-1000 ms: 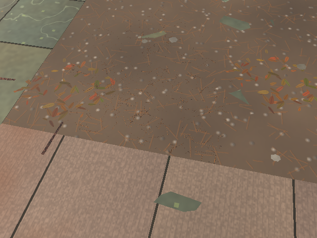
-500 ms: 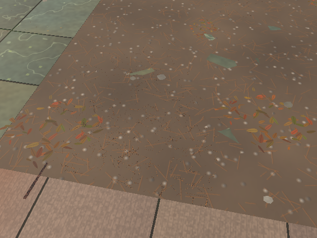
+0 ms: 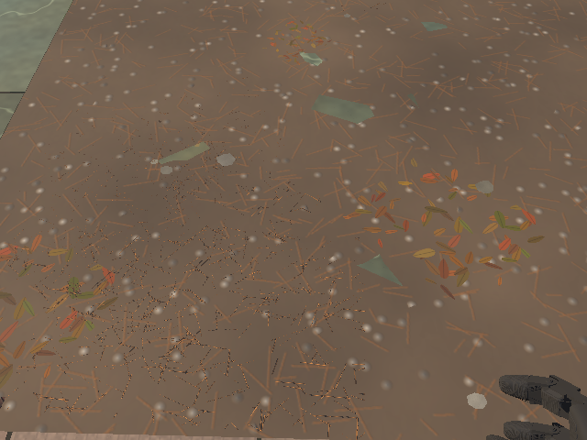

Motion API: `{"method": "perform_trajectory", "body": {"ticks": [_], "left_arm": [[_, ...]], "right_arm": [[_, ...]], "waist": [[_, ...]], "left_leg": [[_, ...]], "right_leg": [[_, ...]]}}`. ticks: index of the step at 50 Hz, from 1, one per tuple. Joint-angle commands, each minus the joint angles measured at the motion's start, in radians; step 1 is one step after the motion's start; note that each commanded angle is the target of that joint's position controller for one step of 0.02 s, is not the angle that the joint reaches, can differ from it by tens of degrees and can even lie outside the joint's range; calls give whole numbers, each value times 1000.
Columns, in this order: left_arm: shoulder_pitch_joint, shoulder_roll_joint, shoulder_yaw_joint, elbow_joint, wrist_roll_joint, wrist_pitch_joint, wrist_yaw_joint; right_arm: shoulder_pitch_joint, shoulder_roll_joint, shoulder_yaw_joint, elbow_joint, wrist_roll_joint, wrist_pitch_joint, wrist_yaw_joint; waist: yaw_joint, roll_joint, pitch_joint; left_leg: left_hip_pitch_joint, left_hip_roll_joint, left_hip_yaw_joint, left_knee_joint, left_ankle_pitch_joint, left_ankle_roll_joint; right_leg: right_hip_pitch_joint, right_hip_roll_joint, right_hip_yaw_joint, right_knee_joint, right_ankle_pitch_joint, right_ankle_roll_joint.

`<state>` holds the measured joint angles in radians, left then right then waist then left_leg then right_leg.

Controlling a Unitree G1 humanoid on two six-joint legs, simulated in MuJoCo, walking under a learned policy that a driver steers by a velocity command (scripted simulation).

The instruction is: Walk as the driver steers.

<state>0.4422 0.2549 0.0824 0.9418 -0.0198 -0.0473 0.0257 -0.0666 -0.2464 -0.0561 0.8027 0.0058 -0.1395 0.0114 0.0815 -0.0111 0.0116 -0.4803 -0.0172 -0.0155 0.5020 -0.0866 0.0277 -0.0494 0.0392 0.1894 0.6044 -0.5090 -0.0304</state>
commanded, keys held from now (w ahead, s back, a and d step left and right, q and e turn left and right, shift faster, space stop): w+e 0.54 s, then w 0.46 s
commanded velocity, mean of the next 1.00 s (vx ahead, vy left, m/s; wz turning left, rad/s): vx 0.49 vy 0.00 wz -0.43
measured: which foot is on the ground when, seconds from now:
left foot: down 0.00-0.50, up 0.52-1.00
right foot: up 0.00-0.48, down 0.50-1.00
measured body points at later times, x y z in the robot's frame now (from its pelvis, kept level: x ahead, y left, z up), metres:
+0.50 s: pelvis +0.24 -0.06 +0.00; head +0.27 -0.09 +0.44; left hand +0.53 +0.11 -0.08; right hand +0.18 -0.35 -0.14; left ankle +0.12 +0.12 -0.71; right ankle +0.32 -0.19 -0.72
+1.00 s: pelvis +0.52 -0.16 +0.01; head +0.55 -0.18 +0.46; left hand +0.65 +0.10 -0.11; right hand +0.62 -0.46 -0.08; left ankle +0.72 -0.12 -0.71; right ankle +0.32 -0.19 -0.72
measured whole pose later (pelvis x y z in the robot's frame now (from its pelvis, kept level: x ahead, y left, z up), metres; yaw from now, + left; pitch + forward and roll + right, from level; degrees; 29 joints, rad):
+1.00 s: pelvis +0.52 -0.16 +0.01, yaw -25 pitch +3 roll -1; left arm 0.39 0.28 0.07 0.81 -0.01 -0.05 0.01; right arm 0.02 -0.27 -0.03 0.76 0.01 -0.11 0.05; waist 0.07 0.04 0.01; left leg -0.55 0.03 0.02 0.50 0.01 0.05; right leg 0.07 0.06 0.05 0.30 -0.41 -0.04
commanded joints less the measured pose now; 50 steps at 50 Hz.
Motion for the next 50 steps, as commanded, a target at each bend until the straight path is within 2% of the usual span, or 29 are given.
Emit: {"method": "perform_trajectory", "body": {"ticks": [1, 2, 3, 4, 5, 6, 8, 11, 15, 18, 20, 22, 23, 24, 25, 26, 27, 28, 29, 30, 31, 32, 34, 36, 40, 45, 48, 49, 50], "left_arm": [[72, 51, -8, -116, -32, -32, -4], [-29, 128, 11, -131, -35, -30, -4], [-92, 134, 15, -145, -24, -25, -1], [-121, 124, 20, -154, -10, -22, -2], [-115, 106, 24, -159, -8, -13, -7], [-108, 82, 22, -166, -12, -2, -11], [-133, 58, 16, -194, -11, 13, -14], [-191, 66, 15, -229, -2, 19, -20], [-312, 58, 2, -265, -2, 8, -48], [-404, 59, -6, -306, -3, 9, -66], [-438, 71, -4, -334, -4, 12, -75], [-416, 99, 8, -347, 0, 16, -79], [-341, 126, 24, -335, 0, 17, -77], [-175, 173, 55, -289, -4, 19, -71], [19, 269, 96, -242, -8, 27, -51], [-16, 391, 107, -253, -16, 18, -47], [16, 308, 79, -288, -4, 0, -55], [-11, 236, 57, -269, 6, -14, -59], [-68, 200, 45, -274, 3, -19, -58], [-151, 161, 31, -288, 8, -18, -55], [-201, 131, 19, -305, 22, -19, -51], [-216, 130, 17, -308, 27, -22, -48], [-201, 149, 20, -293, 20, -34, -41], [-172, 163, 23, -273, 16, -39, -30], [-122, 165, 21, -238, 10, -38, -19], [-39, 174, 24, -182, 5, -29, -18], [-33, 186, 30, -165, 4, -14, -11], [-45, 195, 32, -166, 4, -10, -9], [-63, 202, 32, -168, 6, -5, -8]], "right_arm": [[404, -223, -66, 40, -9, 7, -5], [325, -143, -45, 17, 1, 9, -6], [258, -121, -36, 10, -1, 15, -7], [214, -99, -30, 13, -10, 19, -6], [192, -86, -25, 18, -23, 20, -6], [184, -88, -27, 25, -22, 18, -6], [196, -114, -37, 37, -15, 10, -7], [218, -157, -51, 48, -15, 7, -14], [248, -186, -57, 49, -10, 20, -20], [304, -214, -64, 58, 3, 36, -20], [329, -232, -70, 64, 13, 51, -19], [326, -257, -78, 61, 23, 66, -20], [314, -268, -81, 57, 27, 75, -21], [305, -253, -74, 51, 28, 83, -23], [322, -205, -54, 32, 2, 80, -26], [387, -58, -6, -39, -35, 49, -15], [287, -139, -16, -49, 10, 8, -4], [218, -186, -28, -64, 47, -9, 3], [225, -173, -22, -52, 34, -15, -1], [232, -176, -27, -35, 9, -12, -7], [255, -180, -32, -26, 4, 2, -5], [268, -173, -33, -22, 3, 16, -3], [264, -145, -28, -24, -7, 37, -3], [200, -125, -20, -46, -14, 45, -5], [85, -98, -7, -75, -5, 37, 7], [-26, -104, -1, -118, 6, 25, 32], [-6, -124, -6, -126, 5, 18, 47], [35, -139, -12, -119, 4, 17, 46], [120, -162, -25, -98, 2, 16, 41]], "waist": [[-157, 325, -363], [-166, 208, -200], [-144, 118, -110], [-120, 96, -57], [-90, 119, -36], [-77, 135, -25], [-71, 111, -6], [-74, 67, 3], [-115, 55, 32], [-151, 55, 62], [-155, 60, 78], [-124, 82, 53], [-75, 91, -1], [14, 72, -88], [88, -30, -196], [-39, -300, -266], [37, -171, -375], [42, -111, -244], [2, -51, -181], [-40, -21, -128], [-76, -40, -107], [-91, -45, -99], [-101, -26, -74], [-86, -20, -34], [-37, -42, 8], [5, -51, 65], [-20, -73, 52], [-45, -88, 25], [-95, -96, -33]], "left_leg": [[888, 455, -806, -223, -455, 245], [736, 408, -634, -242, -476, 192], [578, 367, -476, -251, -357, 158], [451, 327, -372, -275, -249, 145], [372, 296, -289, -302, -191, 134], [325, 285, -233, -331, -166, 136], [296, 295, -162, -374, -105, 163], [326, 310, -69, -400, -22, 180], [354, 276, 89, -392, 51, 143], [423, 294, 137, -373, 40, 124], [492, 319, 153, -338, 66, 109], [540, 328, 185, -232, 311, 91], [540, 314, 216, -101, 508, 77], [479, 274, 259, 118, 616, 48], [230, 234, 269, 445, 382, -6], [-226, 30, 172, 787, -479, -67], [-335, 20, -51, 900, -509, -47], [-414, 67, -46, 890, -407, -20], [-368, 115, -44, 809, -318, -5], [-287, 153, -43, 725, -260, -9], [-210, 177, -52, 678, -220, -10], [-169, 179, -47, 649, -199, -17], [-159, 172, -30, 574, -146, -41], [-200, 167, -25, 455, -39, -64], [-162, 122, 0, 180, 214, -62], [-198, 89, 2, 35, 211, -22], [-174, 71, 10, -6, 92, 20], [-106, 47, 31, -8, 46, 36], [26, 9, 67, -20, 32, 59]], "right_leg": [[-712, -10, -15, 696, -78, -3], [-757, -59, -30, 729, 6, -12], [-722, -107, -65, 707, 91, -13], [-675, -138, -71, 658, 141, -14], [-623, -168, -68, 619, 168, -18], [-594, -182, -78, 593, 178, -17], [-611, -196, -90, 547, 217, -8], [-664, -202, -83, 434, 347, 10], [-624, -181, -149, 213, 522, 10], [-613, -164, -197, 108, 505, -2], [-619, -151, -217, 64, 434, -24], [-548, -101, -265, 37, 325, -58], [-432, -54, -303, 16, 296, -82], [-205, 7, -330, -43, 345, -116], [125, -80, -148, -54, 345, -177], [408, -329, 439, -180, 156, -355], [451, -387, 640, -322, 73, -382], [380, -370, 485, -324, 184, -328], [244, -328, 349, -309, 279, -291], [98, -291, 240, -312, 385, -261], [1, -264, 178, -337, 464, -248], [-52, -254, 153, -363, 506, -250], [-104, -241, 84, -401, 598, -258], [-111, -226, 29, -427, 630, -249], [-106, -178, -62, -440, 563, -193], [27, -241, -32, -400, 527, -184], [124, -280, -15, -330, 660, -159], [136, -274, -22, -282, 798, -147], [132, -248, -45, -180, 983, -130]]}}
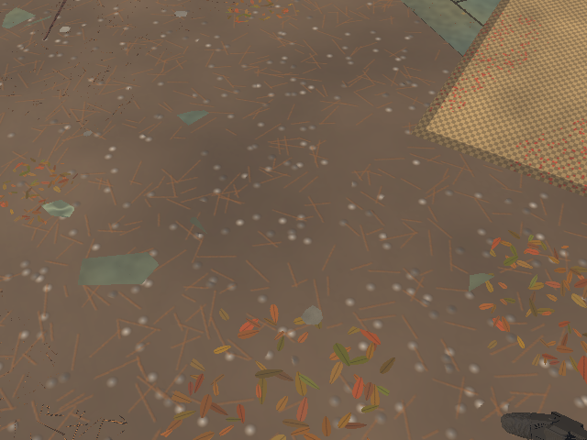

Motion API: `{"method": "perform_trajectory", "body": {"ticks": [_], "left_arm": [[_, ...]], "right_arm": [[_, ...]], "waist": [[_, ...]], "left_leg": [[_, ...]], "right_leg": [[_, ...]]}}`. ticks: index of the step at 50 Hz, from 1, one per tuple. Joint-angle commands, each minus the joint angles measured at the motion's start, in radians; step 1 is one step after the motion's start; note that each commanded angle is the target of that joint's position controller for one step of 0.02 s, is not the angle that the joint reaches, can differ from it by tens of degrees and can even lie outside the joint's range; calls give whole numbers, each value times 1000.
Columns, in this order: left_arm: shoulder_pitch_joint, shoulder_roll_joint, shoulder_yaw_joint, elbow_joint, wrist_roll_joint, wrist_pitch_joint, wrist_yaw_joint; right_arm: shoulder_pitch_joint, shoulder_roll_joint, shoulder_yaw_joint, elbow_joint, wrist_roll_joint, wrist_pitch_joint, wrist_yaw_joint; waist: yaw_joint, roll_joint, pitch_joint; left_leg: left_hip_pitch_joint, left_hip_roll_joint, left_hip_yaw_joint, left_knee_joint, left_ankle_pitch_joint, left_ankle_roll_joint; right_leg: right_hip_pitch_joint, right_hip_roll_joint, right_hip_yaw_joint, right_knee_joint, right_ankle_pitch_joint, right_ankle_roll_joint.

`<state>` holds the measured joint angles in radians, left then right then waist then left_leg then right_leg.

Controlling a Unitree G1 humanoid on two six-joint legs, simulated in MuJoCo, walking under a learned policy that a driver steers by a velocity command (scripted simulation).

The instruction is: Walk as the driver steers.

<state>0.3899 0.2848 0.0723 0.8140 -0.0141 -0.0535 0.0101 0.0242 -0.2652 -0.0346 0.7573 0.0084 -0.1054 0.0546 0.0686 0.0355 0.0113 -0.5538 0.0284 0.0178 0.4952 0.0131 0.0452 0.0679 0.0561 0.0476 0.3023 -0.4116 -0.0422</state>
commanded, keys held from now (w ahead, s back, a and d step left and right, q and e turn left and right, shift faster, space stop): w+q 0.32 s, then q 0.68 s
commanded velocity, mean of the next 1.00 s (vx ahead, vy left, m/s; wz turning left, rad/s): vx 0.27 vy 0.00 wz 0.44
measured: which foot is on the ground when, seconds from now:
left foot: up 0.00-0.00, down 0.02-0.50, up 0.52-0.90, down 0.92-1.00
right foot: down 0.00-0.04, up 0.06-0.48, down 0.50-0.92, up 0.94-1.00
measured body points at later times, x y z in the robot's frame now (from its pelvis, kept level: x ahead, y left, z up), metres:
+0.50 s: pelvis +0.28 +0.01 +0.00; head +0.31 +0.02 +0.45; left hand +0.48 +0.29 -0.06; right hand +0.35 -0.28 -0.12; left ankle +0.16 +0.11 -0.73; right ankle +0.44 -0.08 -0.72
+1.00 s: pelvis +0.34 +0.05 +0.00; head +0.36 +0.09 +0.45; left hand +0.33 +0.37 -0.11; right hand +0.62 -0.12 -0.07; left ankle +0.32 +0.14 -0.73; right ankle +0.42 -0.09 -0.68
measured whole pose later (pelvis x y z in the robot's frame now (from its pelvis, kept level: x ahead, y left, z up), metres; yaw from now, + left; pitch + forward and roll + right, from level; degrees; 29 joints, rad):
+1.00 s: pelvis +0.34 +0.05 +0.00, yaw +31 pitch +2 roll -2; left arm 0.11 0.32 0.09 0.75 0.01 0.01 0.02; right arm 0.20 -0.31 -0.07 0.60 -0.02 0.04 0.00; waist 0.01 -0.03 0.05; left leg -0.36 0.00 -0.01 0.61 -0.28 0.05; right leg -0.46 -0.06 -0.05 0.92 -0.49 0.05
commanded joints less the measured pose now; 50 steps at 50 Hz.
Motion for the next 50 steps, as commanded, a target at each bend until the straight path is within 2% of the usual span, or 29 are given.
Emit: {"method": "perform_trajectory", "body": {"ticks": [1, 2, 3, 4, 5, 6, 7, 8, 11, 17, 21, 24, 25, 26, 27, 28, 29, 30, 32, 34, 36, 40, 43, 45, 46, 47, 48, 49, 50], "left_arm": [[-27, 158, 33, -47, 7, 5, 10], [-9, 114, 13, -67, 29, 6, 15], [145, 9, -13, -72, 14, -17, 1], [66, 104, -2, -68, 6, -37, -5], [-56, 143, 8, -102, -15, -52, -12], [-119, 133, 3, -118, -8, -63, -8], [-149, 129, 8, -126, 11, -66, -4], [-133, 121, 11, -130, 19, -63, -4], [-118, 84, 5, -140, 25, -43, 2], [-335, 48, -12, -198, 21, -49, -2], [-397, 72, -1, -222, 18, -61, -16], [-299, 108, 18, -201, 24, -69, -19], [-223, 147, 28, -194, 41, -73, -11], [-128, 214, 40, -197, 58, -63, 2], [-102, 211, 40, -180, 44, -39, -5], [-147, 146, 29, -201, 30, -21, -5], [-184, 96, 14, -211, 27, -8, 2], [-236, 83, 4, -207, 30, 3, 3], [-304, 105, 10, -197, 41, 14, 4], [-323, 115, 18, -187, 46, 11, 6], [-327, 126, 25, -176, 38, 11, 11], [-335, 159, 37, -161, 23, 28, 13], [-321, 181, 45, -144, 5, 37, 7], [-312, 168, 43, -126, -10, 45, 6], [-259, 132, 36, -101, -4, 50, 4], [-238, 69, 16, -122, 41, 52, -3], [-326, 98, 23, -168, 43, 49, 8], [-363, 135, 35, -169, 24, 51, 15], [-343, 141, 40, -160, 13, 54, 20]], "right_arm": [[180, -187, -66, -11, -4, -16, -9], [354, -249, -78, 16, -12, -11, -16], [399, -297, -90, 45, -10, -7, -5], [376, -203, -65, 33, 22, -3, -3], [307, -169, -56, 17, 19, 2, -9], [249, -166, -54, -1, 7, 7, -13], [215, -153, -50, -10, -2, 9, -15], [203, -140, -44, -17, -15, 9, -18], [212, -147, -48, -17, 0, 6, -27], [282, -191, -67, -7, 14, 29, -59], [352, -190, -73, 3, 20, 67, -74], [283, -172, -72, -40, 19, 84, -85], [271, -132, -60, -67, 10, 80, -84], [328, -68, -41, -93, -19, 74, -82], [501, -84, -32, -94, 3, 70, -74], [490, -173, -55, -65, 19, 81, -75], [377, -202, -67, -82, 21, 100, -79], [333, -193, -72, -90, 19, 121, -85], [326, -156, -70, -109, 14, 154, -90], [326, -119, -64, -123, 11, 162, -90], [288, -107, -58, -143, 4, 161, -84], [224, -119, -57, -177, 4, 162, -61], [203, -138, -67, -199, 4, 169, -46], [244, -142, -78, -185, -1, 167, -42], [276, -179, -92, -179, -5, 164, -50], [292, -296, -117, -202, -10, 160, -71], [279, -333, -117, -232, -38, 142, -64], [272, -291, -106, -226, -44, 122, -57], [226, -264, -98, -224, -31, 109, -58]], "waist": [[-155, -129, -140], [-204, -9, -292], [-113, 306, -405], [-161, 196, -359], [-167, 113, -205], [-145, 3, -127], [-118, -31, -70], [-85, -9, -69], [-54, 30, -56], [-117, 35, 5], [-134, 64, -34], [-58, 85, -78], [-26, 49, -158], [-24, -158, -295], [-81, -392, -448], [-65, -253, -388], [-41, -176, -273], [-56, -128, -196], [-96, -170, -100], [-104, -189, -92], [-96, -172, -115], [-79, -173, -134], [-78, -180, -117], [-102, -153, -113], [-104, -68, -101], [-68, 241, -92], [-116, 274, -99], [-132, 164, -102], [-97, 128, -84]], "left_leg": [[318, -32, 36, 6, -21, 77], [620, 148, -189, 46, 23, 145], [939, 339, -711, -93, -224, 319], [945, 312, -784, -183, -390, 284], [815, 282, -632, -194, -361, 241], [669, 246, -534, -207, -253, 222], [550, 215, -465, -224, -137, 221], [484, 192, -428, -244, -65, 223], [389, 162, -353, -294, 0, 244], [293, 81, -240, -285, 24, 176], [367, 81, -293, -135, 145, 131], [382, 53, -352, 24, 119, 70], [317, -4, -323, 172, 44, 27], [123, -96, -217, 463, -414, -29], [-61, -126, -165, 694, -786, -61], [-118, -55, -178, 796, -691, -89], [-157, -33, -134, 827, -617, -109], [-147, -5, -115, 808, -567, -125], [-42, 22, -80, 734, -497, -134], [15, 22, -48, 652, -452, -133], [43, 40, -45, 547, -401, -122], [141, 43, -12, 368, -324, -91], [194, 26, 19, 231, -317, -54], [313, -16, 49, 58, -219, -10], [407, 4, -22, -42, -103, 29], [539, 263, -378, -108, 231, 135], [468, 370, -560, -155, 247, 310], [449, 320, -489, -170, 173, 295], [435, 266, -414, -159, 123, 237]], "right_leg": [[-43, -213, 44, 304, 951, -88], [-247, -147, -4, 619, 650, -51], [-646, 37, 19, 951, -104, 22], [-776, -15, 103, 1037, -155, 15], [-841, -62, 78, 1031, -66, 10], [-814, -102, 55, 978, 14, 7], [-783, -129, 43, 907, 59, 13], [-721, -150, 49, 864, 88, 18], [-676, -158, 29, 725, 97, 53], [-605, -96, 5, 328, 441, 97], [-526, -26, 12, 204, 462, 87], [-377, -37, 16, 93, 491, 41], [-202, -133, 68, 94, 634, -8], [79, -375, 260, 191, 1043, -97], [252, -570, 545, 190, 1007, -266], [161, -517, 525, 139, 777, -252], [64, -449, 383, 118, 656, -207], [-59, -396, 291, 87, 599, -187], [-283, -329, 160, 10, 513, -173], [-335, -316, 82, -26, 520, -187], [-313, -339, 43, -27, 553, -201], [-300, -366, -17, -25, 493, -193], [-269, -383, -34, 14, 419, -157], [-301, -349, -85, 109, 322, -89], [-379, -299, -141, 226, 216, -17], [-624, -160, -251, 556, -118, 93], [-767, -54, -93, 770, -278, 117], [-779, -74, -16, 857, -217, 103], [-785, -88, 3, 858, -123, 89]]}}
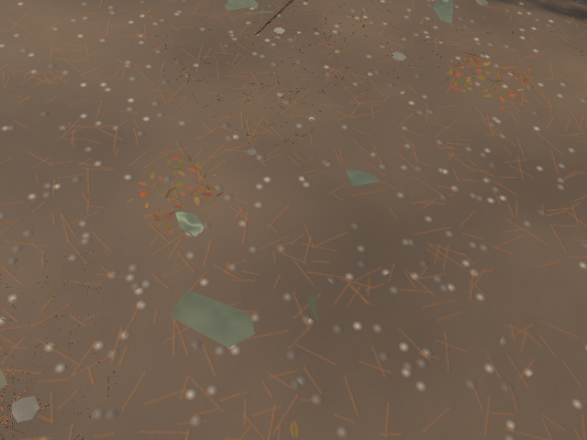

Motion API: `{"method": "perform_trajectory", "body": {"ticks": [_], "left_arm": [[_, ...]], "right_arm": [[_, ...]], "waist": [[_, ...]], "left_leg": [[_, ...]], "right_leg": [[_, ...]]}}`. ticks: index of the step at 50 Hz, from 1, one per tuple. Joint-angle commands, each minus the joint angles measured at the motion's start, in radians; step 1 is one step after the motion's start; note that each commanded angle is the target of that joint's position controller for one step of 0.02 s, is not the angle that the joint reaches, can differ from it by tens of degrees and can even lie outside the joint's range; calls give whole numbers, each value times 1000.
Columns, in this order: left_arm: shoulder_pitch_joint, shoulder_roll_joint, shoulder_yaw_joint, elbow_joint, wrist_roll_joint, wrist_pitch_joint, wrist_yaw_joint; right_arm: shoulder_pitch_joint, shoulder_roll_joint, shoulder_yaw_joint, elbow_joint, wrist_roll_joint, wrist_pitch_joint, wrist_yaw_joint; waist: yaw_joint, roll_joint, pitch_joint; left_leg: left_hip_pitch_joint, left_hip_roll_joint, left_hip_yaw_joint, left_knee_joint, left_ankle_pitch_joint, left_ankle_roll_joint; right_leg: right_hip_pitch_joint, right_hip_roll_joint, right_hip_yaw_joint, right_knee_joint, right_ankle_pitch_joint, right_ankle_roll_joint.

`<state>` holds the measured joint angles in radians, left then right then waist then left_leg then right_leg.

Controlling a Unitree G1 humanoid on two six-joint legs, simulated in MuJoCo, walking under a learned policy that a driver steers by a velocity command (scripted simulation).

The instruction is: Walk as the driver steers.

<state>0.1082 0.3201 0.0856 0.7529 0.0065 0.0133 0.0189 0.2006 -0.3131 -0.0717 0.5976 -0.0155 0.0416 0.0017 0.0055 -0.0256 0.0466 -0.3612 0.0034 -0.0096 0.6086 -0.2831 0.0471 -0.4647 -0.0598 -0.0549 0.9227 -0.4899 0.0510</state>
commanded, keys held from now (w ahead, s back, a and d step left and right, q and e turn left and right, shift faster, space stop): q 0.16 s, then w+q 0.02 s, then w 0.82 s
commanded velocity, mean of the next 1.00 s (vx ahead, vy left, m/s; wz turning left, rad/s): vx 0.31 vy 0.00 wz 0.24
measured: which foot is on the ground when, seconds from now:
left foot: down 0.00-0.38, up 0.40-0.78, down 0.80-1.00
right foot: up 0.00-0.36, down 0.38-0.80, up 0.82-1.00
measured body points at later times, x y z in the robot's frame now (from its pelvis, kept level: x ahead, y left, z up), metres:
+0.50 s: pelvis +0.07 -0.02 +0.01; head +0.08 -0.03 +0.46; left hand +0.09 +0.27 -0.10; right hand +0.27 -0.25 -0.09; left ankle +0.05 +0.11 -0.67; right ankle +0.05 -0.14 -0.73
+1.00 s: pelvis +0.29 +0.10 +0.01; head +0.31 +0.11 +0.46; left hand +0.35 +0.40 -0.10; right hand +0.44 -0.15 -0.09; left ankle +0.28 +0.19 -0.73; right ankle +0.33 -0.06 -0.65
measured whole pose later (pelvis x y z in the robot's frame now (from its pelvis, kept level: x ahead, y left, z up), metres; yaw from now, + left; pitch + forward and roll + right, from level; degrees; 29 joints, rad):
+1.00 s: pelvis +0.29 +0.10 +0.01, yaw +12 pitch +1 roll +1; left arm 0.23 0.32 0.05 0.77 -0.02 -0.07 -0.01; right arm 0.30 -0.27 -0.05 0.71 0.00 -0.08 0.03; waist -0.02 -0.04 0.02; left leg -0.21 -0.05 0.04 0.36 -0.17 0.06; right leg -0.57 -0.11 0.02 1.10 -0.26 -0.01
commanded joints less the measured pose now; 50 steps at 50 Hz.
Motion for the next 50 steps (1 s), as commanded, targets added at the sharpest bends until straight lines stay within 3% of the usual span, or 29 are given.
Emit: {"method": "perform_trajectory", "body": {"ticks": [1, 2, 4, 8, 10, 12, 15, 17, 18, 19, 20, 21, 22, 23, 26, 31, 34, 37, 38, 39, 40, 41, 42, 43, 44, 45, 47, 50], "left_arm": [[-40, 105, 31, -74, 0, -10, 20], [-27, 111, 34, -70, 8, -8, 24], [-6, 95, 32, -63, 3, -11, 17], [-48, 60, 15, -74, -5, -17, 10], [-45, 61, 11, -71, -11, -23, -4], [-52, 72, 11, -74, -19, -33, -20], [-39, 71, 10, -77, -24, -61, -40], [28, 49, 6, -51, -24, -83, -49], [74, 55, 8, -36, -16, -91, -46], [172, 97, 15, -17, -1, -98, -40], [239, 202, 37, 7, 15, -98, -40], [243, 192, 42, 10, 13, -104, -42], [216, 144, 27, 4, -2, -108, -33], [200, 116, 16, -1, -11, -108, -27], [208, 90, 2, 1, -10, -103, -16], [254, 118, 3, 23, -20, -91, -14], [300, 148, 7, 43, -31, -84, -20], [297, 168, 13, 55, -40, -75, -19], [283, 174, 15, 56, -42, -72, -17], [289, 156, 8, 57, -38, -71, -15], [282, 112, -11, 36, -17, -74, -13], [373, -14, -50, -6, -12, -92, -14], [326, 74, -31, 6, -31, -113, -18], [244, 130, -13, -22, -55, -122, -26], [190, 119, -18, -31, -49, -125, -27], [168, 104, -17, -33, -31, -124, -26], [203, 77, -18, -18, -24, -104, -30], [176, 46, -25, -24, -14, -80, -26]], "right_arm": [[5, -183, -53, -71, 10, -38, -10], [-29, -168, -44, -78, 20, -33, -16], [-35, -155, -36, -87, 12, -28, -26], [-9, -169, -44, -84, 20, -19, -38], [3, -168, -46, -84, 24, -15, -39], [12, -164, -41, -78, 24, -18, -31], [38, -153, -31, -56, 22, -25, -19], [20, -133, -19, -50, 25, -28, -17], [13, -104, -9, -51, 21, -33, -18], [-13, -47, 9, -64, 17, -41, -17], [-20, -25, 14, -106, 27, -58, -17], [-75, -112, -10, -117, 40, -74, -22], [-61, -140, -22, -100, 48, -83, -19], [-38, -125, -22, -78, 40, -87, -12], [-78, -73, -11, -75, 24, -108, 6], [-187, 7, 20, -95, 30, -122, 26], [-226, -12, 16, -102, 41, -126, 40], [-187, -53, -1, -98, 46, -129, 46], [-113, -76, -15, -78, 41, -127, 41], [23, -114, -37, -36, 38, -122, 31], [200, -161, -55, -4, 31, -115, 19], [277, -272, -71, 14, 9, -112, 17], [277, -182, -48, 17, 17, -114, 20], [202, -141, -29, 20, 22, -117, 20], [146, -118, -21, 17, 21, -117, 21], [97, -96, -14, 19, 15, -118, 24], [43, -71, -8, 20, 7, -129, 26], [42, -87, -13, 49, 18, -149, 24]], "waist": [[-15, 144, -125], [0, 155, -127], [13, 158, -161], [-14, 160, -161], [-27, 173, -172], [-43, 210, -136], [-44, 206, -101], [5, 172, -79], [28, 146, -84], [59, 44, -103], [43, -173, -73], [73, -172, 30], [53, -128, 66], [37, -123, 59], [48, -102, 40], [92, -100, 30], [105, -105, 41], [50, -119, 29], [-4, -111, -19], [-72, -84, -110], [-154, -23, -247], [-106, 293, -398], [-132, 271, -412], [-114, 222, -242], [-90, 144, -160], [-59, 106, -98], [-3, 129, -72], [20, 103, -28]], "left_leg": [[241, 250, -344, -261, 383, 187], [216, 230, -316, -255, 420, 173], [202, 202, -294, -247, 480, 175], [245, 182, -327, -230, 406, 176], [223, 172, -363, -270, 83, 181], [164, 170, -409, -310, -155, 186], [113, 169, -452, -312, -264, 182], [43, 130, -445, -282, -314, 149], [-12, 92, -421, -232, -311, 116], [-130, 24, -331, -36, -305, 59], [-336, -111, -123, 196, -272, 0], [-478, -61, -138, 355, -301, -18], [-524, -27, -166, 425, -221, -19], [-543, -8, -144, 449, -157, -25], [-506, 46, -67, 405, 32, -49], [-304, 39, 27, 112, 189, -75], [-214, 20, 45, -1, 208, -61], [-117, 4, 43, -72, 179, -9], [2, -19, 61, -104, 183, 16], [199, -37, 74, -120, 184, 46], [490, 92, -59, -82, 156, 96], [777, 368, -571, -195, -91, 250], [741, 383, -751, -322, -217, 262], [625, 356, -602, -330, -196, 224], [494, 310, -475, -340, -99, 204], [379, 268, -389, -367, -1, 195], [249, 223, -293, -427, 113, 192], [178, 213, -201, -482, 216, 209]], "right_leg": [[-246, 17, 115, 218, 22, -3], [-218, 21, 114, 217, 67, 6], [-159, 45, 109, 222, 121, 19], [-132, 65, 126, 3, 157, 35], [-80, 68, 120, -102, 170, 28], [-22, 70, 101, -183, 141, 11], [82, 77, 76, -299, 116, -28], [233, 77, 50, -478, 231, -68], [330, 47, 79, -518, 244, -90], [454, -96, 234, -571, 159, -138], [507, -256, 556, -689, -84, -258], [459, -347, 718, -749, -212, -343], [463, -317, 661, -744, -221, -328], [487, -269, 582, -741, -170, -293], [473, -191, 394, -770, 98, -249], [379, -126, 194, -776, 371, -231], [379, -160, 189, -765, 406, -231], [432, -203, 193, -709, 582, -209], [433, -186, 155, -617, 761, -189], [396, -141, 104, -445, 894, -164], [217, -102, 74, -178, 731, -129], [-137, 72, 50, 218, 135, -60], [-244, 66, 180, 353, -55, -65], [-329, 10, 160, 389, 9, -79], [-309, -35, 133, 354, 94, -86], [-280, -60, 124, 294, 154, -82], [-181, -89, 128, 234, 224, -71], [-194, -93, 115, 138, 297, -40]]}}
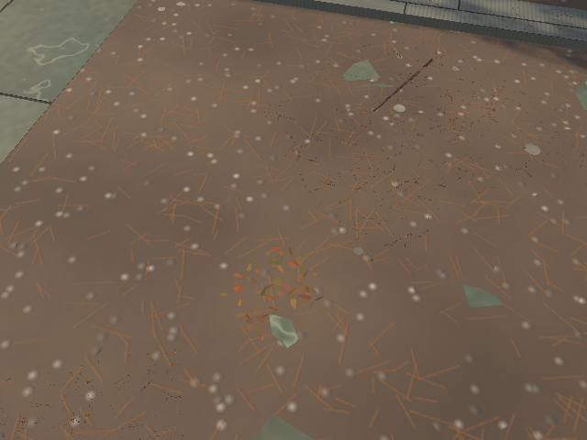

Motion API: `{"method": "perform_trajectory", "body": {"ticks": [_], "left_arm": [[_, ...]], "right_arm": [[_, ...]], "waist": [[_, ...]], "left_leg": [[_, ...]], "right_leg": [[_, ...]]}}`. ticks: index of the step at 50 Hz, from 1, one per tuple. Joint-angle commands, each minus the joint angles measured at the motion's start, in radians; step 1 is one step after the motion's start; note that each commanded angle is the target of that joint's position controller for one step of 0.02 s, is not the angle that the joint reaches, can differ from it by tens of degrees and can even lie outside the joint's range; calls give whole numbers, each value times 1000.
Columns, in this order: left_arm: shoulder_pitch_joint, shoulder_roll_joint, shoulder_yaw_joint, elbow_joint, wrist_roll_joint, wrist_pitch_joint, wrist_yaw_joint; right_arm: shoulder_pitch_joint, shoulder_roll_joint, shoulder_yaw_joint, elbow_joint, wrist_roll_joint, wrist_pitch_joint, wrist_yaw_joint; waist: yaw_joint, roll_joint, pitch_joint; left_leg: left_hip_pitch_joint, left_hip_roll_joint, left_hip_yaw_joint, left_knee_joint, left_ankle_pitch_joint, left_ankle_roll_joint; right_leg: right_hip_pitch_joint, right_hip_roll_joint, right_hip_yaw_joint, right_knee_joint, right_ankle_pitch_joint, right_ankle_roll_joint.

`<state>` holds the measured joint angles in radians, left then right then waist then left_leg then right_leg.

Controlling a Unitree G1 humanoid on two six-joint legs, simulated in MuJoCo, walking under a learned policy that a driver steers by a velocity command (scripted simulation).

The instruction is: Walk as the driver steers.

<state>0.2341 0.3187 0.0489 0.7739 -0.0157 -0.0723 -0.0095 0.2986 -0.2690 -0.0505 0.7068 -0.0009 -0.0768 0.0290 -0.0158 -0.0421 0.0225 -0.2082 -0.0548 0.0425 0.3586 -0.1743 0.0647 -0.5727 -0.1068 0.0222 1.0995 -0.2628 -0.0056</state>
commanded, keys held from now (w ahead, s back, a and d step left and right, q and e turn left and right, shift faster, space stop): w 0.20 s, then w+e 0.04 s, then no key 0.76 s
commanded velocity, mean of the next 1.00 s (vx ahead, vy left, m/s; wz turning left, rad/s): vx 0.23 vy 0.00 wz -0.02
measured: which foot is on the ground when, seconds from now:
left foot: down 0.00-0.32, up 0.34-0.68, down 0.70-1.00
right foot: up 0.00-0.28, down 0.30-1.00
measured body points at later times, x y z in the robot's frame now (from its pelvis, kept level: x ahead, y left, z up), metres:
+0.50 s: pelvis +0.26 -0.06 -0.01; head +0.30 -0.08 +0.44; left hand +0.40 +0.20 -0.11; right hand +0.35 -0.35 -0.13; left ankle +0.22 +0.09 -0.67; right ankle +0.33 -0.15 -0.74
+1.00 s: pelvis +0.35 -0.04 -0.01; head +0.36 -0.03 +0.44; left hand +0.46 +0.22 -0.14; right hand +0.45 -0.30 -0.13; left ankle +0.36 +0.10 -0.74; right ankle +0.33 -0.15 -0.74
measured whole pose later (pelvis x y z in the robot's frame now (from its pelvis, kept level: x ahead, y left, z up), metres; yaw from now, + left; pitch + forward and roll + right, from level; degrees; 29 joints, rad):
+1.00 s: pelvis +0.35 -0.04 -0.01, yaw -2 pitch -1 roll +0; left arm 0.14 0.25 0.02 0.94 0.01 0.00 0.01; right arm 0.17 -0.24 -0.03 0.88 -0.01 -0.01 -0.03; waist 0.01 0.00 0.03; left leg -0.23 0.03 -0.02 0.51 -0.26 -0.02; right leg -0.18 0.01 -0.03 0.49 -0.29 -0.02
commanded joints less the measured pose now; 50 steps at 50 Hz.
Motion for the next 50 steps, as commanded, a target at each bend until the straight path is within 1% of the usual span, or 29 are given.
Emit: {"method": "perform_trajectory", "body": {"ticks": [1, 5, 8, 10, 12, 13, 14, 15, 16, 17, 18, 19, 20, 21, 22, 24, 25, 28, 30, 32, 34, 35, 36, 37, 38, 39, 40, 44, 50], "left_arm": [[10, 45, 10, -58, 13, 6, 4], [-140, 18, -5, -95, 11, -11, -12], [-237, 19, -8, -126, 2, -20, -28], [-276, 32, -5, -147, 0, -23, -38], [-271, 45, -1, -153, 0, -23, -48], [-247, 57, 5, -150, 5, -24, -49], [-173, 78, 18, -133, 15, -25, -46], [-38, 117, 39, -95, 25, -27, -38], [103, 188, 53, -72, 40, -27, -28], [124, 251, 61, -61, 43, -21, -29], [157, 160, 45, -65, 19, -12, -30], [78, 132, 32, -72, 16, -9, -28], [11, 104, 24, -74, 16, -7, -24], [-38, 74, 15, -74, 18, -5, -22], [-63, 59, 9, -71, 31, -7, -21], [-110, 42, 4, -57, 42, -13, -24], [-129, 49, 6, -49, 44, -16, -23], [-144, 77, 13, -21, 39, -6, -13], [-129, 86, 14, 1, 37, 7, -9], [-126, 79, 8, 18, 36, 20, -8], [-143, 59, -2, 28, 26, 30, -7], [-118, 32, -13, 42, 25, 31, -8], [-85, 13, -21, 52, 37, 30, -7], [-2, 15, -17, 63, 40, 27, -9], [-31, 17, -20, 70, 40, 33, -4], [-72, 35, -16, 67, 36, 40, 1], [-84, 29, -17, 69, 33, 48, 7], [-83, 40, -14, 92, 31, 61, 15], [-91, 40, -10, 138, 21, 71, 21]], "right_arm": [[-44, -138, -37, -48, 2, -32, -6], [0, -164, -43, -15, 9, -23, -19], [68, -190, -49, 23, 20, -13, -23], [94, -195, -52, 45, 24, -2, -26], [93, -205, -58, 59, 23, 10, -31], [88, -206, -58, 64, 20, 17, -34], [73, -211, -57, 65, 17, 24, -39], [66, -196, -49, 62, 14, 31, -44], [84, -151, -28, 34, -11, 30, -51], [267, -31, 12, 42, -14, 17, -35], [220, -143, -13, 78, 2, 8, -33], [111, -179, -25, 44, 31, 6, -32], [46, -165, -19, 29, 25, 8, -40], [7, -160, -22, 24, 10, 17, -47], [22, -148, -23, 25, 6, 32, -50], [75, -98, -13, 45, 5, 59, -57], [76, -85, -9, 46, 2, 68, -62], [24, -76, -2, 44, -6, 81, -70], [-16, -95, -9, 45, -2, 90, -70], [-59, -102, -14, 40, -1, 96, -69], [-71, -93, -14, 43, -12, 93, -68], [-81, -101, -15, 41, -22, 90, -68], [-87, -135, -20, 31, -25, 85, -72], [-129, -202, -34, 32, -12, 86, -76], [-135, -149, -30, 43, -8, 86, -68], [-141, -106, -19, 45, -13, 82, -61], [-148, -96, -15, 52, -18, 77, -57], [-123, -102, -15, 90, -8, 56, -55], [-133, -103, -13, 138, -4, 61, -61]], "waist": [[34, 104, 14], [-15, 89, 47], [-54, 82, 61], [-58, 83, 68], [-45, 96, 51], [-27, 107, 36], [19, 122, -20], [89, 112, -116], [125, 20, -275], [42, -245, -438], [111, -123, -503], [102, -87, -339], [76, -11, -243], [51, 14, -171], [14, -10, -156], [-32, -36, -151], [-41, -45, -145], [-27, -60, -156], [-7, -52, -146], [7, -47, -108], [-11, -34, -73], [-11, -15, -56], [7, 33, -57], [83, 156, -53], [54, 177, -59], [37, 150, -37], [37, 142, -37], [26, 108, -63], [23, 62, -71]], "left_leg": [[26, 267, -231, -242, 129, 193], [25, 226, -126, -249, 171, 152], [86, 254, -124, -234, 143, 144], [171, 286, -133, -198, 168, 134], [258, 314, -118, -153, 246, 115], [276, 306, -110, -95, 391, 97], [288, 280, -92, 15, 604, 74], [251, 224, -54, 200, 719, 35], [61, 163, -25, 480, 451, -15], [-328, -21, -48, 873, -413, -93], [-367, -11, -205, 977, -485, -96], [-434, 41, -182, 982, -436, -92], [-433, 89, -142, 919, -368, -96], [-406, 117, -128, 857, -321, -104], [-314, 142, -134, 807, -280, -107], [-189, 146, -121, 691, -240, -124], [-156, 144, -111, 619, -225, -131], [-83, 140, -96, 432, -97, -132], [-60, 137, -94, 365, -36, -128], [-42, 135, -94, 293, -30, -115], [29, 119, -75, 150, 33, -92], [68, 133, -95, 73, 103, -79], [106, 193, -156, 49, 227, -59], [95, 218, -180, 79, 204, -23], [10, 183, -161, 61, 34, -23], [-28, 161, -151, 48, -6, -39], [-33, 152, -142, 52, 32, -53], [26, 137, -119, 96, 204, -60], [53, 125, -107, 109, 273, -50]], "right_leg": [[-111, -48, 38, -97, 120, 26], [-67, -12, 4, -383, 349, 28], [-43, 16, -7, -495, 398, 16], [-68, 24, 3, -546, 353, -6], [-66, 37, -9, -571, 273, -36], [-11, 57, -21, -587, 234, -51], [103, 98, -54, -604, 223, -70], [301, 122, -76, -631, 311, -99], [617, -42, 88, -555, 651, -156], [983, -316, 528, -582, 741, -366], [965, -292, 588, -646, 689, -355], [844, -256, 417, -662, 715, -311], [710, -210, 320, -681, 753, -279], [585, -179, 257, -711, 777, -265], [481, -153, 213, -744, 782, -253], [358, -124, 137, -788, 803, -257], [320, -115, 106, -800, 814, -259], [297, -94, 58, -817, 714, -242], [297, -95, 68, -834, 522, -231], [281, -95, 93, -845, 291, -218], [252, -65, 100, -823, 78, -176], [239, -34, 96, -802, 15, -133], [225, 8, 77, -757, -42, -87], [211, 81, 25, -744, -86, -52], [296, 101, -19, -724, -51, -27], [321, 98, -21, -706, -17, -23], [334, 90, -19, -696, 18, -27], [360, 75, -5, -679, 155, -35], [397, 71, -7, -666, 247, -26]]}}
